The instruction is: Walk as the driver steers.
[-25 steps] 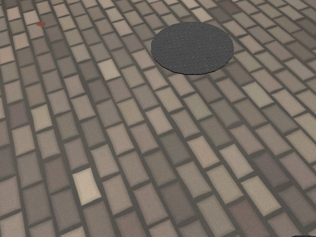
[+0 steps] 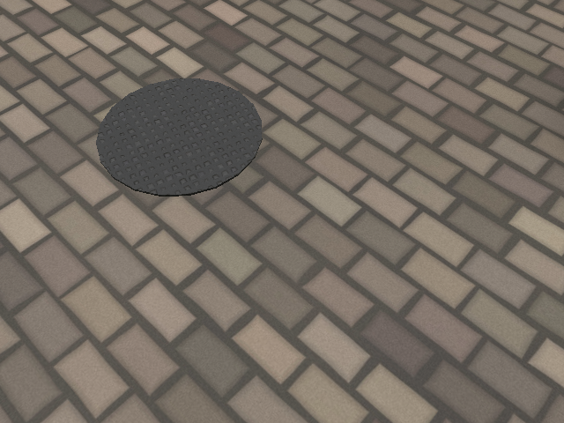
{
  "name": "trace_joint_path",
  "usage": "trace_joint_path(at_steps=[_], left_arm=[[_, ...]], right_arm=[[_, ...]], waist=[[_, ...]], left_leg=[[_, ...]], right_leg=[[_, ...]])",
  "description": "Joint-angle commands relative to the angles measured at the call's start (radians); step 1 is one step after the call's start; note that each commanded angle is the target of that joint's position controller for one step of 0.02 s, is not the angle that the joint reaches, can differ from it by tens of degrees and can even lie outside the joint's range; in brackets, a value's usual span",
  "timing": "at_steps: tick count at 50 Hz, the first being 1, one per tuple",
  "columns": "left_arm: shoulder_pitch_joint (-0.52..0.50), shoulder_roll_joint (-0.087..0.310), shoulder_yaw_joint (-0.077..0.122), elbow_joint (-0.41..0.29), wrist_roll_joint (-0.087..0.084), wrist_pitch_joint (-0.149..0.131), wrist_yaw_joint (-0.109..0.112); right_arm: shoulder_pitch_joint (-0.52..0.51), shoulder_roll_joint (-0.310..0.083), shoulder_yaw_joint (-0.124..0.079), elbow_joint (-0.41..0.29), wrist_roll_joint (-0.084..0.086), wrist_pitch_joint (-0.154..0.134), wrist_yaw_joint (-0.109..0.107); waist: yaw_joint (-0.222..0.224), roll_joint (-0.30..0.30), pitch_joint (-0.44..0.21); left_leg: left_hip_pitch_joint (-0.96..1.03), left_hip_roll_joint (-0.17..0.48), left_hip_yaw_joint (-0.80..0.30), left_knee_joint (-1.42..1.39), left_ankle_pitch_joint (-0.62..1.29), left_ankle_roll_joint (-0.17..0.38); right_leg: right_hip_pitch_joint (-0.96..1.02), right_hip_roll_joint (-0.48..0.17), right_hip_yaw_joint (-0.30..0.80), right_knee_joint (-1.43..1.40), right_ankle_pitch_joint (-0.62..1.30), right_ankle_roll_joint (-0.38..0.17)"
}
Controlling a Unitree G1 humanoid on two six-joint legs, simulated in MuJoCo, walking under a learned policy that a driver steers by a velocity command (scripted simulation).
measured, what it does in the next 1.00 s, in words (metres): walks ahead, turning left: right foot, then left foot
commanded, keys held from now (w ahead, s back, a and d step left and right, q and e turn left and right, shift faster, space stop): e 0.02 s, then q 0.86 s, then w+q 0.12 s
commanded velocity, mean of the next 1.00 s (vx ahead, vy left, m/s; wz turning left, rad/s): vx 0.07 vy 0.00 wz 0.29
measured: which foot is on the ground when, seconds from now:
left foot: down 0.00-0.18, up 0.20-0.54, down 0.56-1.00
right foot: up 0.00-0.16, down 0.18-0.56, up 0.58-1.00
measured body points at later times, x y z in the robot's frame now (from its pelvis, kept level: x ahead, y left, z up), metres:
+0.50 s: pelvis +0.11 -0.02 -0.01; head +0.14 -0.01 +0.44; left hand +0.27 +0.26 -0.11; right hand +0.23 -0.30 -0.13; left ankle +0.10 +0.10 -0.71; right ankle +0.18 -0.14 -0.74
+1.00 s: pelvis +0.14 +0.00 +0.00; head +0.16 +0.02 +0.45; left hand +0.18 +0.32 -0.11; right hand +0.37 -0.23 -0.09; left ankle +0.10 +0.09 -0.74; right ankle +0.20 -0.13 -0.73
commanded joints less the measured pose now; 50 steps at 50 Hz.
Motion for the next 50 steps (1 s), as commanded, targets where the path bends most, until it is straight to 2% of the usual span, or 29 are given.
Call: trace_joint_path(at_steps=[1, 3, 5, 7, 8, 9, 10, 11, 12, 13, 14, 16, 19, 21, 23, 25, 27, 28, 29, 30, 31, 32, 33, 34, 36, 40, 44, 48, 50], left_arm=[[0.024, 0.019, 0.000, -0.063, 0.003, -0.005, -0.017], [-0.042, 0.003, -0.006, -0.082, 0.009, -0.011, -0.031], [-0.072, 0.011, -0.004, -0.094, 0.013, -0.016, -0.040], [-0.041, 0.025, 0.003, -0.077, 0.025, -0.023, -0.039], [0.012, 0.048, 0.013, -0.053, 0.032, -0.028, -0.032], [0.058, 0.117, 0.030, -0.042, 0.044, -0.031, -0.018], [0.097, 0.170, 0.027, -0.056, 0.083, -0.026, 0.001], [0.076, 0.087, 0.000, -0.056, 0.071, -0.017, 0.002], [0.041, 0.055, -0.009, -0.046, 0.048, -0.013, -0.008], [-0.006, 0.071, -0.005, -0.037, 0.036, -0.013, -0.011], [-0.052, 0.086, -0.001, -0.030, 0.032, -0.014, -0.010], [-0.132, 0.104, 0.009, -0.020, 0.040, -0.016, -0.001], [-0.177, 0.072, 0.008, -0.003, 0.043, -0.016, 0.014], [-0.179, 0.065, 0.009, 0.017, 0.041, -0.014, 0.025], [-0.169, 0.077, 0.015, 0.036, 0.038, -0.008, 0.031], [-0.174, 0.092, 0.020, 0.050, 0.026, -0.001, 0.034], [-0.199, 0.097, 0.023, 0.063, -0.001, 0.008, 0.035], [-0.162, 0.069, 0.021, 0.086, -0.011, 0.014, 0.035], [-0.111, 0.019, 0.012, 0.092, 0.015, 0.020, 0.031], [-0.206, 0.030, 0.015, 0.039, 0.029, 0.016, 0.037], [-0.253, 0.056, 0.023, 0.031, 0.028, 0.016, 0.041], [-0.234, 0.072, 0.032, 0.042, 0.016, 0.017, 0.042], [-0.200, 0.077, 0.039, 0.071, 0.019, 0.019, 0.049], [-0.188, 0.088, 0.044, 0.084, 0.026, 0.020, 0.054], [-0.172, 0.070, 0.043, 0.094, 0.022, 0.013, 0.049], [-0.190, 0.039, 0.029, 0.098, 0.011, -0.003, 0.043], [-0.200, 0.047, 0.024, 0.104, 0.006, -0.012, 0.028], [-0.192, 0.071, 0.026, 0.103, -0.008, -0.040, 0.001], [-0.145, 0.076, 0.029, 0.116, -0.014, -0.063, -0.011]], right_arm=[[-0.111, -0.169, -0.040, -0.077, 0.010, 0.002, -0.017], [-0.069, -0.171, -0.036, -0.051, 0.021, 0.012, -0.016], [-0.043, -0.187, -0.037, -0.028, 0.036, 0.018, -0.008], [-0.056, -0.190, -0.032, -0.014, 0.052, 0.020, 0.001], [-0.053, -0.172, -0.024, -0.004, 0.053, 0.018, 0.007], [-0.011, -0.138, -0.008, 0.004, 0.034, 0.009, 0.013], [0.053, -0.066, 0.025, -0.015, -0.009, -0.001, 0.025], [0.105, -0.052, 0.039, 0.009, 0.004, 0.015, 0.029], [0.056, -0.141, 0.013, 0.011, 0.034, 0.037, 0.028], [0.005, -0.155, 0.004, -0.006, 0.042, 0.052, 0.018], [-0.002, -0.155, -0.002, 0.001, 0.036, 0.070, 0.001], [0.048, -0.152, -0.012, 0.016, 0.026, 0.109, -0.026], [0.066, -0.119, -0.017, 0.007, 0.025, 0.133, -0.042], [0.014, -0.099, -0.012, -0.023, 0.020, 0.136, -0.038], [-0.016, -0.102, -0.012, -0.048, 0.019, 0.134, -0.026], [-0.003, -0.115, -0.017, -0.058, 0.018, 0.133, -0.011], [0.070, -0.118, -0.025, -0.037, 0.013, 0.132, 0.004], [0.094, -0.140, -0.034, -0.030, 0.002, 0.130, 0.006], [0.086, -0.243, -0.057, -0.055, -0.001, 0.126, -0.010], [0.067, -0.323, -0.064, -0.091, -0.024, 0.111, -0.008], [0.059, -0.293, -0.059, -0.098, -0.046, 0.087, -0.003], [0.015, -0.264, -0.053, -0.102, -0.033, 0.069, -0.004], [-0.037, -0.236, -0.049, -0.111, -0.007, 0.065, -0.011], [-0.062, -0.203, -0.039, -0.120, 0.013, 0.066, -0.019], [-0.042, -0.178, -0.028, -0.126, 0.015, 0.070, -0.032], [0.006, -0.198, -0.040, -0.131, 0.021, 0.082, -0.047], [-0.013, -0.223, -0.052, -0.151, 0.019, 0.097, -0.047], [-0.032, -0.216, -0.050, -0.161, 0.027, 0.099, -0.035], [-0.054, -0.207, -0.044, -0.167, 0.029, 0.097, -0.034]], waist=[[0.032, 0.141, -0.115], [0.005, 0.129, -0.119], [0.004, 0.124, -0.122], [0.041, 0.117, -0.129], [0.073, 0.098, -0.155], [0.083, 0.039, -0.206], [0.062, -0.129, -0.343], [0.062, -0.184, -0.475], [0.077, -0.106, -0.410], [0.066, -0.090, -0.308], [0.054, -0.069, -0.243], [0.004, -0.094, -0.179], [-0.006, -0.105, -0.163], [0.013, -0.103, -0.153], [0.025, -0.099, -0.164], [0.015, -0.100, -0.174], [-0.031, -0.079, -0.173], [-0.031, -0.005, -0.140], [0.012, 0.274, -0.092], [-0.013, 0.385, -0.054], [-0.035, 0.283, -0.084], [-0.001, 0.236, -0.076], [0.025, 0.177, -0.080], [0.033, 0.177, -0.088], [0.038, 0.168, -0.137], [0.013, 0.163, -0.160], [0.002, 0.198, -0.135], [-0.004, 0.225, -0.117], [0.030, 0.221, -0.105]], left_leg=[[0.041, 0.252, -0.053, -0.101, 0.594, 0.156], [0.042, 0.240, -0.037, -0.083, 0.570, 0.150], [0.079, 0.257, -0.062, -0.047, 0.554, 0.149], [0.089, 0.254, -0.089, 0.033, 0.543, 0.126], [0.063, 0.220, -0.085, 0.112, 0.537, 0.096], [-0.009, 0.158, -0.058, 0.226, 0.410, 0.038], [-0.240, 0.079, -0.043, 0.457, -0.087, -0.042], [-0.252, 0.063, -0.161, 0.605, -0.548, -0.081], [-0.283, 0.084, -0.190, 0.666, -0.563, -0.094], [-0.349, 0.089, -0.168, 0.694, -0.533, -0.098], [-0.362, 0.095, -0.162, 0.693, -0.475, -0.108], [-0.259, 0.084, -0.133, 0.720, -0.356, -0.137], [-0.225, 0.084, -0.103, 0.700, -0.272, -0.134], [-0.220, 0.100, -0.097, 0.617, -0.232, -0.113], [-0.199, 0.102, -0.086, 0.545, -0.211, -0.093], [-0.156, 0.096, -0.068, 0.464, -0.194, -0.065], [-0.050, 0.059, -0.027, 0.280, -0.078, -0.018], [-0.009, 0.052, -0.074, 0.159, 0.002, 0.022], [0.045, 0.255, -0.393, 0.013, 0.242, 0.108], [-0.004, 0.419, -0.661, -0.061, 0.358, 0.293], [-0.022, 0.393, -0.637, -0.082, 0.256, 0.311], [-0.012, 0.334, -0.552, -0.069, 0.191, 0.253], [0.005, 0.286, -0.491, -0.050, 0.151, 0.195], [0.016, 0.267, -0.461, -0.039, 0.186, 0.170], [0.050, 0.237, -0.425, -0.017, 0.305, 0.168], [0.145, 0.218, -0.434, 0.007, 0.323, 0.175], [0.076, 0.202, -0.484, 0.006, 0.221, 0.188], [-0.023, 0.175, -0.588, -0.054, -0.236, 0.196], [-0.069, 0.147, -0.619, -0.037, -0.315, 0.178]], right_leg=[[0.093, -0.017, -0.021, -0.162, 0.183, 0.002], [0.164, 0.010, -0.030, -0.278, 0.228, -0.014], [0.204, 0.029, -0.023, -0.364, 0.201, -0.037], [0.297, 0.050, -0.032, -0.488, 0.228, -0.071], [0.423, 0.070, -0.050, -0.580, 0.328, -0.095], [0.585, -0.009, 0.011, -0.589, 0.662, -0.126], [0.880, -0.275, 0.260, -0.479, 1.117, -0.260], [0.869, -0.378, 0.362, -0.491, 1.078, -0.382], [0.774, -0.318, 0.295, -0.536, 0.871, -0.357], [0.709, -0.270, 0.237, -0.570, 0.720, -0.312], [0.625, -0.246, 0.196, -0.612, 0.591, -0.284], [0.422, -0.214, 0.105, -0.679, 0.461, -0.267], [0.351, -0.205, 0.020, -0.714, 0.304, -0.267], [0.359, -0.216, 0.000, -0.718, 0.236, -0.266], [0.388, -0.243, 0.001, -0.707, 0.233, -0.268], [0.412, -0.262, -0.003, -0.678, 0.246, -0.251], [0.385, -0.236, -0.052, -0.595, 0.208, -0.192], [0.336, -0.181, -0.109, -0.482, 0.093, -0.122], [0.151, -0.052, -0.221, -0.202, -0.141, -0.009], [-0.026, 0.097, -0.115, 0.003, -0.417, 0.034], [-0.037, 0.079, -0.006, 0.133, -0.391, 0.018], [-0.045, 0.058, 0.025, 0.156, -0.291, 0.001], [-0.050, 0.043, 0.032, 0.143, -0.209, 0.000], [-0.044, 0.039, 0.036, 0.131, -0.159, 0.007], [-0.001, 0.058, 0.035, 0.139, -0.093, 0.024], [0.003, 0.073, 0.046, -0.052, -0.052, 0.053], [0.111, 0.088, 0.050, -0.221, -0.056, 0.067], [0.231, 0.103, 0.035, -0.377, -0.076, 0.037], [0.340, 0.103, 0.025, -0.514, -0.032, 0.009]])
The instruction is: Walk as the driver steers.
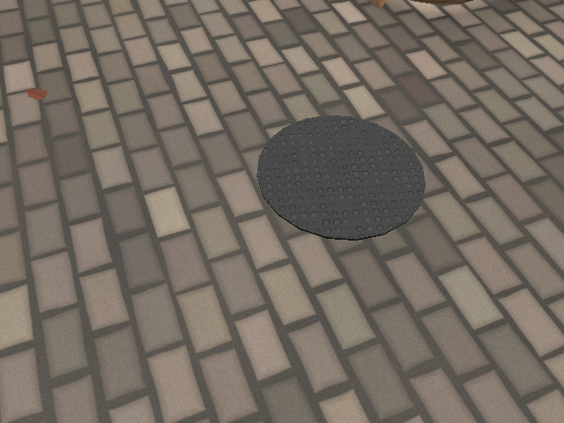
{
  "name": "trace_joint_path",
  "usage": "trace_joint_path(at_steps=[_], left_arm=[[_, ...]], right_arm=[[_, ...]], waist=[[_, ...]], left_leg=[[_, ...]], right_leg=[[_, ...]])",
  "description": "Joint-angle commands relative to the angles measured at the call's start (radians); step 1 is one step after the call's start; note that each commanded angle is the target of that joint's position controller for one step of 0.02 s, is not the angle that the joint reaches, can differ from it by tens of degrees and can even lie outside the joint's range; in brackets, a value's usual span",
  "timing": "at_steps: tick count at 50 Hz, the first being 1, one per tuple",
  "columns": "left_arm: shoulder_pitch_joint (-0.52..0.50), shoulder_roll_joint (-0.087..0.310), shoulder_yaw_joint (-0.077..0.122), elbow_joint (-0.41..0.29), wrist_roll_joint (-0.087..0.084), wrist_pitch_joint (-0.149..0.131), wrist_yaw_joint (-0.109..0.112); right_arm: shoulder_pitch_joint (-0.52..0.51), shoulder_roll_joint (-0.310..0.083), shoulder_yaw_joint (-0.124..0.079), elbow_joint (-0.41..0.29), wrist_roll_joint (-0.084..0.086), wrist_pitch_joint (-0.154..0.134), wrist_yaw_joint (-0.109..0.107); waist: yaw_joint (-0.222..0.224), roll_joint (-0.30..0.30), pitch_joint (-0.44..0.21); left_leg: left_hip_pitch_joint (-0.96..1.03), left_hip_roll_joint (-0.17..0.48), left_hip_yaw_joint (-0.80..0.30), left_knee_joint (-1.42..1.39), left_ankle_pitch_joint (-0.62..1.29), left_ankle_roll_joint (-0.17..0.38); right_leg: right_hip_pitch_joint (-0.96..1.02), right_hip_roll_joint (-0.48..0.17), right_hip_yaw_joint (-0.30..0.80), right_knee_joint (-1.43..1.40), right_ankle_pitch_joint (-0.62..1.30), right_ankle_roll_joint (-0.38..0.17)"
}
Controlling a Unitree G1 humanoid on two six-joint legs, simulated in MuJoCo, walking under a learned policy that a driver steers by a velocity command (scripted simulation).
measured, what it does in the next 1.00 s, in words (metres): walks ahead: right foot, then left foot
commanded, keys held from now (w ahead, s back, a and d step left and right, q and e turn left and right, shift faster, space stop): w+q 0.20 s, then w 0.38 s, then w+e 0.42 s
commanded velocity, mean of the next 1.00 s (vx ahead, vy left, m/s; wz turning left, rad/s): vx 0.43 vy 0.00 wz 0.12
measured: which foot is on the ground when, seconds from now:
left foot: down 0.00-0.04, up 0.06-0.46, down 0.48-1.00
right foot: up 0.00-0.02, down 0.04-0.48, up 0.50-1.00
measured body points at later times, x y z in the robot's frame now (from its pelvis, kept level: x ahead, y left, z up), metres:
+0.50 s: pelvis +0.18 +0.06 -0.02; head +0.22 +0.07 +0.42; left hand +0.07 +0.32 -0.15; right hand +0.47 -0.11 -0.09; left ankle +0.26 +0.18 -0.75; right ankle +0.02 -0.14 -0.73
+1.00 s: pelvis +0.45 +0.11 -0.02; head +0.49 +0.11 +0.43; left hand +0.65 +0.36 -0.11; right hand +0.50 -0.17 -0.15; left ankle +0.26 +0.19 -0.74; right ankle +0.62 +0.03 -0.73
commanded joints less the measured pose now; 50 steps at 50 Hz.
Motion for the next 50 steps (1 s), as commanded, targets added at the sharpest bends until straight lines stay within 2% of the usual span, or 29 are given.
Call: trace_joint_path(at_steps=[1, 2, 3, 4, 5, 6, 8, 9, 13, 17, 19, 21, 22, 23, 24, 25, 26, 27, 28, 29, 30, 32, 34, 36, 38, 41, 46, 49, 50], left_arm=[[0.025, 0.099, 0.027, -0.047, -0.010, -0.050, -0.015], [0.092, 0.132, 0.038, -0.027, -0.004, -0.056, -0.011], [0.199, 0.179, 0.045, -0.009, 0.015, -0.056, -0.003], [0.221, 0.254, 0.058, 0.006, 0.047, -0.061, -0.014], [0.154, 0.199, 0.046, -0.019, 0.040, -0.071, -0.015], [0.111, 0.139, 0.029, -0.032, 0.021, -0.072, -0.008], [0.106, 0.109, 0.016, -0.036, 0.011, -0.069, 0.004], [0.129, 0.105, 0.011, -0.031, 0.018, -0.071, 0.009], [0.209, 0.116, 0.007, 0.000, 0.026, -0.077, 0.003], [0.238, 0.154, 0.010, 0.018, 0.008, -0.071, -0.009], [0.271, 0.173, 0.013, 0.034, -0.004, -0.066, -0.015], [0.285, 0.190, 0.016, 0.048, -0.014, -0.058, -0.018], [0.279, 0.202, 0.017, 0.051, -0.016, -0.054, -0.018], [0.269, 0.203, 0.015, 0.055, -0.017, -0.050, -0.016], [0.281, 0.184, 0.005, 0.054, -0.010, -0.052, -0.011], [0.294, 0.111, -0.022, 0.018, 0.018, -0.061, -0.013], [0.372, 0.021, -0.053, 0.006, 0.024, -0.082, -0.022], [0.276, 0.136, -0.020, 0.003, -0.009, -0.093, -0.027], [0.203, 0.152, -0.015, -0.031, -0.027, -0.100, -0.030], [0.176, 0.132, -0.019, -0.032, -0.014, -0.103, -0.023], [0.185, 0.123, -0.016, -0.025, -0.001, -0.096, -0.022], [0.241, 0.087, -0.021, -0.001, -0.005, -0.069, -0.027], [0.231, 0.061, -0.025, -0.002, -0.005, -0.043, -0.023], [0.172, 0.055, -0.025, -0.024, -0.004, -0.033, -0.019], [0.125, 0.054, -0.025, -0.042, 0.000, -0.040, -0.025], [0.024, 0.037, -0.036, -0.075, 0.006, -0.051, -0.044], [-0.097, 0.029, -0.046, -0.152, 0.005, -0.056, -0.078], [-0.045, 0.075, -0.023, -0.177, 0.003, -0.050, -0.090], [0.053, 0.111, -0.003, -0.162, 0.001, -0.045, -0.087]], right_arm=[[-0.039, -0.149, -0.033, -0.066, 0.004, -0.010, -0.002], [-0.042, -0.113, -0.023, -0.074, 0.002, -0.016, -0.002], [-0.016, -0.029, 0.000, -0.076, -0.006, -0.021, 0.003], [-0.046, -0.065, -0.009, -0.138, 0.012, -0.034, 0.004], [-0.058, -0.140, -0.026, -0.134, 0.007, -0.044, 0.006], [-0.046, -0.165, -0.037, -0.116, 0.005, -0.044, 0.012], [-0.044, -0.136, -0.036, -0.108, 0.000, -0.047, 0.022], [-0.059, -0.110, -0.029, -0.114, 0.003, -0.054, 0.031], [-0.107, -0.039, -0.003, -0.152, 0.006, -0.070, 0.046], [-0.196, -0.003, 0.019, -0.192, 0.001, -0.084, 0.064], [-0.223, -0.009, 0.021, -0.206, 0.005, -0.086, 0.074], [-0.211, -0.035, 0.011, -0.213, 0.006, -0.088, 0.079], [-0.160, -0.060, -0.002, -0.203, 0.004, -0.087, 0.078], [-0.039, -0.092, -0.023, -0.169, 0.002, -0.085, 0.073], [0.116, -0.137, -0.050, -0.119, 0.001, -0.077, 0.062], [0.273, -0.215, -0.071, -0.092, -0.011, -0.066, 0.043], [0.286, -0.262, -0.066, -0.086, -0.010, -0.069, 0.046], [0.252, -0.161, -0.039, -0.088, -0.013, -0.082, 0.053], [0.182, -0.136, -0.028, -0.085, -0.012, -0.090, 0.056], [0.122, -0.116, -0.022, -0.084, -0.012, -0.095, 0.057], [0.078, -0.086, -0.014, -0.085, -0.019, -0.101, 0.060], [0.039, -0.059, -0.012, -0.078, -0.026, -0.118, 0.059], [0.034, -0.062, -0.015, -0.053, -0.022, -0.137, 0.057], [0.054, -0.070, -0.020, -0.028, -0.033, -0.146, 0.051], [0.062, -0.076, -0.022, -0.012, -0.035, -0.148, 0.044], [0.073, -0.097, -0.025, 0.005, -0.029, -0.149, 0.034], [0.148, -0.121, -0.037, 0.057, -0.011, -0.115, 0.022], [0.133, -0.160, -0.047, 0.051, -0.010, -0.083, 0.005], [0.127, -0.168, -0.047, 0.045, -0.012, -0.071, -0.002]], waist=[[0.052, 0.158, -0.048], [0.077, 0.110, -0.072], [0.087, -0.071, -0.144], [0.076, -0.235, -0.046], [0.062, -0.179, 0.031], [0.056, -0.167, 0.060], [0.063, -0.146, 0.064], [0.076, -0.134, 0.060], [0.107, -0.106, 0.057], [0.124, -0.104, 0.085], [0.124, -0.108, 0.098], [0.093, -0.124, 0.089], [0.049, -0.137, 0.051], [-0.030, -0.124, -0.028], [-0.104, -0.105, -0.128], [-0.149, 0.047, -0.273], [-0.076, 0.279, -0.432], [-0.107, 0.173, -0.346], [-0.082, 0.156, -0.188], [-0.048, 0.083, -0.117], [-0.014, 0.081, -0.069], [0.033, 0.096, -0.058], [0.050, 0.077, -0.016], [0.038, 0.059, 0.027], [0.027, 0.051, 0.044], [-0.009, 0.035, 0.070], [-0.049, 0.018, 0.092], [0.005, 0.084, 0.002], [0.061, 0.099, -0.063]], left_leg=[[-0.012, 0.181, -0.320, -0.142, -0.289, 0.131], [-0.118, 0.137, -0.275, -0.050, -0.329, 0.087], [-0.250, 0.035, -0.112, 0.254, -0.389, 0.023], [-0.497, -0.031, -0.004, 0.411, -0.389, 0.003], [-0.557, 0.066, -0.013, 0.528, -0.307, -0.014], [-0.579, 0.085, 0.001, 0.564, -0.227, -0.030], [-0.592, 0.119, 0.027, 0.600, -0.111, -0.060], [-0.582, 0.131, 0.043, 0.616, -0.056, -0.068], [-0.551, 0.138, 0.089, 0.510, 0.062, -0.090], [-0.420, 0.139, 0.176, 0.260, 0.143, -0.078], [-0.355, 0.132, 0.207, 0.181, 0.125, -0.054], [-0.283, 0.108, 0.223, 0.120, 0.084, -0.015], [-0.189, 0.080, 0.240, 0.093, 0.074, 0.010], [-0.011, 0.049, 0.261, 0.044, 0.112, 0.043], [0.235, 0.042, 0.255, 0.050, 0.131, 0.070], [0.582, 0.256, -0.030, 0.063, 0.056, 0.146], [0.704, 0.472, -0.530, -0.113, -0.133, 0.278], [0.630, 0.446, -0.517, -0.174, -0.178, 0.242], [0.489, 0.412, -0.358, -0.190, -0.101, 0.211], [0.358, 0.367, -0.247, -0.207, -0.002, 0.192], [0.259, 0.333, -0.154, -0.236, 0.087, 0.181], [0.162, 0.310, -0.064, -0.307, 0.137, 0.180], [0.116, 0.311, 0.019, -0.353, 0.196, 0.181], [0.113, 0.307, 0.089, -0.374, 0.236, 0.172], [0.123, 0.289, 0.164, -0.384, 0.265, 0.151], [0.129, 0.279, 0.254, -0.408, 0.279, 0.121], [0.350, 0.338, 0.308, -0.331, 0.428, 0.101], [0.439, 0.345, 0.346, -0.124, 0.931, 0.066], [0.427, 0.333, 0.358, 0.026, 1.054, 0.050]], right_leg=[[0.141, 0.000, -0.032, -0.237, 0.095, -0.046], [0.297, -0.077, 0.015, -0.274, 0.107, -0.079], [0.458, -0.279, 0.225, -0.317, -0.044, -0.147], [0.421, -0.426, 0.548, -0.420, -0.267, -0.275], [0.378, -0.433, 0.527, -0.430, -0.337, -0.297], [0.375, -0.376, 0.419, -0.433, -0.298, -0.261], [0.386, -0.319, 0.269, -0.439, -0.138, -0.215], [0.373, -0.302, 0.202, -0.447, -0.043, -0.209], [0.348, -0.271, 0.050, -0.473, 0.153, -0.233], [0.295, -0.260, -0.053, -0.482, 0.260, -0.232], [0.300, -0.286, -0.061, -0.480, 0.299, -0.231], [0.340, -0.316, -0.067, -0.438, 0.450, -0.221], [0.355, -0.317, -0.087, -0.368, 0.650, -0.209], [0.340, -0.292, -0.136, -0.220, 0.842, -0.184], [0.239, -0.252, -0.175, -0.023, 0.864, -0.153], [-0.060, -0.184, -0.200, 0.323, 0.514, -0.104], [-0.272, -0.027, -0.077, 0.604, -0.239, -0.072], [-0.364, -0.073, 0.018, 0.705, -0.226, -0.085], [-0.419, -0.116, -0.014, 0.700, -0.138, -0.101], [-0.388, -0.155, -0.028, 0.645, -0.049, -0.103], [-0.347, -0.182, -0.026, 0.597, 0.010, -0.099], [-0.262, -0.203, -0.018, 0.567, 0.077, -0.087], [-0.286, -0.202, -0.011, 0.529, 0.120, -0.069], [-0.351, -0.187, 0.021, 0.450, 0.203, -0.055], [-0.362, -0.162, 0.030, 0.324, 0.327, -0.053], [-0.312, -0.134, -0.039, 0.132, 0.472, -0.062], [-0.376, -0.107, -0.090, -0.010, 0.392, -0.108], [-0.255, -0.021, -0.180, -0.006, 0.216, -0.161], [-0.127, 0.020, -0.200, -0.002, 0.174, -0.187]])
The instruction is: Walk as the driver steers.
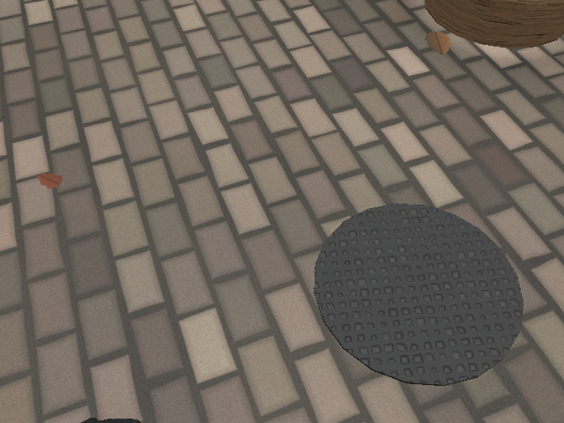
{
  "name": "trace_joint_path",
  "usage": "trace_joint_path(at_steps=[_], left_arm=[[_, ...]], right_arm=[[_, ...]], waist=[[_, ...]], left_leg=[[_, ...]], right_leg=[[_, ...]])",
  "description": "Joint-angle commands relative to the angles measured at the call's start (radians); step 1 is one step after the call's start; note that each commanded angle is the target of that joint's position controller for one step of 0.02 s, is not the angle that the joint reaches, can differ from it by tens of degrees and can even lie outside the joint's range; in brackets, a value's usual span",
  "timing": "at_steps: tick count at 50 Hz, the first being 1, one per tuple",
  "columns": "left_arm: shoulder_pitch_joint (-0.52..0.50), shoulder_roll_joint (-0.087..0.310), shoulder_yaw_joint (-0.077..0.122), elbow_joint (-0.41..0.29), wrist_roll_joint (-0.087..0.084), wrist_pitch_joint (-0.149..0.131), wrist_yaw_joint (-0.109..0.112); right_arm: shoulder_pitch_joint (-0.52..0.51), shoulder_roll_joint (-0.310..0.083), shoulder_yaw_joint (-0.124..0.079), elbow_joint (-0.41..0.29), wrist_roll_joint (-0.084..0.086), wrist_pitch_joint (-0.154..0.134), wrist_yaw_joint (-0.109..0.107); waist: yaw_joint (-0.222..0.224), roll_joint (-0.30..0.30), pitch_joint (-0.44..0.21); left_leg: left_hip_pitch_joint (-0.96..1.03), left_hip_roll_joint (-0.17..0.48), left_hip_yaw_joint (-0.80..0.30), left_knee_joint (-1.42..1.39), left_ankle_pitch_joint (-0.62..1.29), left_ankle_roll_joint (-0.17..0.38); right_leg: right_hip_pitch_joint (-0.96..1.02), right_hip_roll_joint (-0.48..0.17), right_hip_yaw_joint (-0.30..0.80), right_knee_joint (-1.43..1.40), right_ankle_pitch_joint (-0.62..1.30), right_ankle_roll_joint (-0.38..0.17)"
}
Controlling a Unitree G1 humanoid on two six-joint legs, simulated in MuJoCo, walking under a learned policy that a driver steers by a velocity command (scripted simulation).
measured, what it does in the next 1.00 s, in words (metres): walks ahead: right foot, then left foot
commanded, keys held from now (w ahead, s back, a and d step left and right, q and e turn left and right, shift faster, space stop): w+e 0.04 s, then no key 0.96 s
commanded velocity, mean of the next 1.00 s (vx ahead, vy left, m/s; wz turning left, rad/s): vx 0.14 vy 0.00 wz -0.13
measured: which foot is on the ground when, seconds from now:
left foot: down 0.00-0.04, up 0.06-0.44, down 0.46-1.00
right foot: up 0.00-0.00, down 0.02-1.00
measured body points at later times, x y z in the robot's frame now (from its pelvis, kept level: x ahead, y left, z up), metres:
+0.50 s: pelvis +0.23 +0.00 +0.01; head +0.26 +0.00 +0.46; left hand +0.38 +0.26 -0.11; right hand +0.36 -0.27 -0.09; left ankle +0.34 +0.11 -0.72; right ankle +0.16 -0.09 -0.72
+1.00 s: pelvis +0.27 +0.01 +0.01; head +0.28 +0.01 +0.46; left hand +0.35 +0.27 -0.13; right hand +0.39 -0.26 -0.11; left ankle +0.34 +0.11 -0.72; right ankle +0.18 -0.10 -0.72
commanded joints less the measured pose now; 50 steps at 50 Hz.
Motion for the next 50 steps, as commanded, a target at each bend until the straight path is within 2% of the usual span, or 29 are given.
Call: trace_joint_path(at_steps=[1, 2, 3, 4, 5, 6, 7, 8, 10, 13, 16, 19, 21, 22, 23, 24, 25, 26, 27, 28, 30, 31, 33, 35, 37, 44, 50], left_arm=[[0.222, 0.205, 0.086, -0.036, -0.006, -0.004, 0.010], [0.361, 0.296, 0.113, -0.018, -0.007, 0.009, 0.032], [0.298, 0.334, 0.113, -0.052, -0.007, 0.003, 0.035], [0.299, 0.245, 0.088, -0.062, 0.006, 0.001, 0.036], [0.256, 0.200, 0.074, -0.064, 0.018, -0.004, 0.040], [0.199, 0.176, 0.066, -0.064, 0.014, -0.009, 0.038], [0.154, 0.139, 0.057, -0.069, 0.010, -0.010, 0.043], [0.133, 0.133, 0.050, -0.076, 0.022, -0.009, 0.047], [0.108, 0.147, 0.052, -0.065, 0.026, -0.014, 0.051], [0.090, 0.165, 0.055, -0.040, 0.023, -0.010, 0.062], [0.105, 0.157, 0.050, -0.016, 0.020, 0.010, 0.072], [0.129, 0.153, 0.044, 0.015, 0.022, 0.024, 0.073], [0.122, 0.148, 0.039, 0.030, 0.020, 0.030, 0.072], [0.106, 0.139, 0.035, 0.034, 0.014, 0.032, 0.073], [0.114, 0.125, 0.029, 0.043, 0.012, 0.031, 0.074], [0.150, 0.101, 0.021, 0.043, 0.032, 0.023, 0.074], [0.288, 0.064, 0.012, 0.068, 0.047, 0.014, 0.073], [0.281, 0.073, 0.009, 0.087, 0.040, 0.020, 0.077], [0.237, 0.096, 0.015, 0.078, 0.028, 0.035, 0.080], [0.215, 0.094, 0.018, 0.080, 0.023, 0.056, 0.085], [0.194, 0.105, 0.019, 0.089, 0.030, 0.095, 0.088], [0.190, 0.125, 0.025, 0.102, 0.029, 0.102, 0.088], [0.179, 0.112, 0.021, 0.113, 0.029, 0.096, 0.091], [0.180, 0.114, 0.023, 0.129, 0.029, 0.082, 0.095], [0.181, 0.109, 0.023, 0.146, 0.026, 0.073, 0.097], [0.196, 0.095, 0.022, 0.203, 0.024, 0.080, 0.103], [0.205, 0.091, 0.018, 0.245, 0.025, 0.068, 0.107]], right_arm=[[-0.034, -0.198, -0.044, -0.067, 0.004, 0.018, -0.026], [0.000, -0.148, -0.022, -0.091, -0.021, 0.006, -0.029], [0.085, -0.030, 0.017, -0.126, -0.025, -0.025, -0.006], [-0.007, -0.136, -0.002, -0.123, 0.010, -0.062, 0.013], [-0.079, -0.153, -0.004, -0.146, 0.039, -0.073, 0.019], [-0.101, -0.138, -0.001, -0.145, 0.026, -0.074, 0.011], [-0.111, -0.147, -0.009, -0.139, 0.002, -0.065, 0.003], [-0.098, -0.145, -0.011, -0.138, -0.002, -0.050, 0.003], [-0.045, -0.106, -0.004, -0.121, -0.006, -0.022, -0.002], [-0.061, -0.068, 0.010, -0.121, -0.015, -0.004, -0.011], [-0.132, -0.064, 0.014, -0.126, -0.009, -0.007, -0.003], [-0.191, -0.077, 0.009, -0.139, -0.005, -0.014, 0.007], [-0.200, -0.092, 0.002, -0.143, -0.013, -0.019, 0.013], [-0.176, -0.094, -0.002, -0.135, -0.019, -0.023, 0.016], [-0.146, -0.101, -0.006, -0.124, -0.027, -0.027, 0.016], [-0.133, -0.148, -0.013, -0.127, -0.037, -0.031, 0.009], [-0.154, -0.170, -0.013, -0.136, -0.045, -0.024, 0.003], [-0.142, -0.078, 0.006, -0.128, -0.037, -0.009, 0.002], [-0.150, -0.041, 0.019, -0.118, -0.026, 0.002, 0.007], [-0.178, -0.047, 0.019, -0.113, -0.022, 0.013, 0.012], [-0.253, -0.079, 0.012, -0.125, -0.015, 0.022, 0.020], [-0.263, -0.083, 0.010, -0.135, -0.015, 0.019, 0.024], [-0.249, -0.080, 0.008, -0.118, -0.020, 0.009, 0.025], [-0.235, -0.063, 0.010, -0.102, -0.015, 0.003, 0.017], [-0.231, -0.059, 0.009, -0.086, -0.012, 0.005, 0.012], [-0.271, -0.051, 0.002, -0.036, -0.009, 0.030, 0.010], [-0.283, -0.054, -0.002, 0.018, -0.009, 0.042, -0.002]], waist=[[0.186, 0.102, -0.158], [0.216, -0.047, -0.274], [0.105, -0.253, -0.395], [0.179, -0.098, -0.427], [0.169, -0.046, -0.297], [0.121, 0.059, -0.184], [0.095, 0.061, -0.140], [0.069, 0.029, -0.115], [0.033, 0.008, -0.107], [0.029, -0.026, -0.116], [0.070, -0.051, -0.138], [0.098, -0.058, -0.122], [0.090, -0.064, -0.108], [0.065, -0.060, -0.107], [0.046, -0.042, -0.109], [0.064, 0.023, -0.144], [0.139, 0.160, -0.219], [0.097, 0.201, -0.270], [0.091, 0.204, -0.249], [0.100, 0.182, -0.223], [0.115, 0.141, -0.131], [0.092, 0.082, -0.083], [0.082, 0.070, -0.086], [0.073, 0.057, -0.122], [0.068, 0.036, -0.140], [0.074, 0.022, -0.076], [0.073, 0.022, -0.042]], left_leg=[[-0.097, 0.240, -0.004, 0.478, 1.195, 0.068], [-0.363, 0.183, -0.007, 0.801, 0.762, 0.026], [-0.774, -0.061, -0.153, 1.173, -0.146, -0.047], [-0.850, -0.006, -0.334, 1.218, -0.140, -0.021], [-0.863, 0.041, -0.321, 1.174, -0.081, -0.006], [-0.841, 0.089, -0.297, 1.079, -0.034, -0.009], [-0.798, 0.120, -0.284, 0.999, -0.013, -0.016], [-0.726, 0.128, -0.281, 0.976, 0.004, -0.023], [-0.658, 0.125, -0.260, 0.888, 0.044, -0.051], [-0.630, 0.108, -0.234, 0.683, 0.182, -0.075], [-0.582, 0.088, -0.224, 0.502, 0.380, -0.075], [-0.572, 0.076, -0.237, 0.394, 0.409, -0.057], [-0.556, 0.065, -0.238, 0.330, 0.361, -0.029], [-0.507, 0.055, -0.230, 0.262, 0.393, -0.009], [-0.423, 0.059, -0.236, 0.169, 0.545, 0.016], [-0.305, 0.150, -0.325, 0.185, 0.911, 0.050], [-0.135, 0.283, -0.444, 0.254, 1.142, 0.168], [-0.130, 0.328, -0.504, 0.242, 1.074, 0.244], [-0.172, 0.317, -0.526, 0.210, 0.912, 0.247], [-0.224, 0.290, -0.519, 0.187, 0.742, 0.219], [-0.389, 0.203, -0.427, 0.168, 0.419, 0.125], [-0.392, 0.144, -0.355, 0.177, 0.334, 0.089], [-0.353, 0.116, -0.320, 0.215, 0.417, 0.068], [-0.290, 0.113, -0.308, 0.258, 0.580, 0.080], [-0.255, 0.111, -0.301, 0.281, 0.660, 0.094], [-0.276, 0.089, -0.284, 0.261, 0.547, 0.088], [-0.271, 0.074, -0.276, 0.242, 0.468, 0.071]], right_leg=[[0.371, 0.105, -0.049, -0.043, -0.061, -0.088], [0.694, -0.075, 0.234, -0.034, -0.026, -0.159], [0.994, -0.326, 0.824, -0.172, -0.094, -0.384], [0.993, -0.325, 0.802, -0.237, 0.005, -0.343], [0.875, -0.298, 0.605, -0.218, 0.204, -0.296], [0.708, -0.253, 0.463, -0.208, 0.393, -0.257], [0.599, -0.223, 0.381, -0.221, 0.456, -0.232], [0.498, -0.201, 0.340, -0.246, 0.510, -0.227], [0.394, -0.176, 0.266, -0.285, 0.599, -0.229], [0.364, -0.124, 0.158, -0.287, 0.657, -0.196], [0.394, -0.093, 0.112, -0.275, 0.564, -0.152], [0.445, -0.125, 0.153, -0.244, 0.458, -0.140], [0.467, -0.146, 0.190, -0.187, 0.416, -0.127], [0.461, -0.138, 0.198, -0.144, 0.372, -0.107], [0.443, -0.106, 0.197, -0.099, 0.299, -0.070], [0.400, -0.044, 0.173, -0.033, 0.164, -0.018], [0.287, 0.024, 0.148, 0.037, -0.153, 0.037], [0.285, 0.030, 0.130, 0.078, -0.365, 0.077], [0.285, 0.018, 0.124, 0.067, -0.417, 0.090], [0.303, 0.008, 0.119, 0.023, -0.386, 0.093], [0.384, -0.006, 0.123, -0.126, -0.248, 0.077], [0.338, -0.001, 0.128, -0.128, -0.263, 0.058], [0.336, -0.007, 0.135, -0.134, -0.215, 0.041], [0.351, -0.016, 0.140, -0.134, -0.115, 0.046], [0.360, -0.016, 0.135, -0.126, -0.052, 0.056], [0.357, -0.014, 0.129, -0.151, -0.093, 0.057], [0.340, -0.015, 0.123, -0.177, -0.146, 0.056]])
